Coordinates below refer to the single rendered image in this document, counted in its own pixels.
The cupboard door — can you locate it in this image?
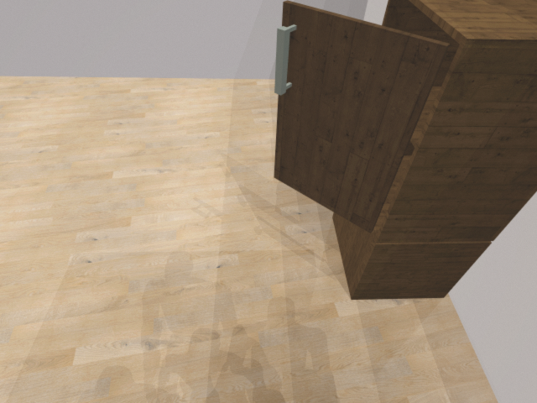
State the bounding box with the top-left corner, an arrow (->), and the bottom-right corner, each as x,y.
274,0 -> 450,233

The handle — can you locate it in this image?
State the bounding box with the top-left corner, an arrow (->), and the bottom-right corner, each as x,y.
274,24 -> 297,96

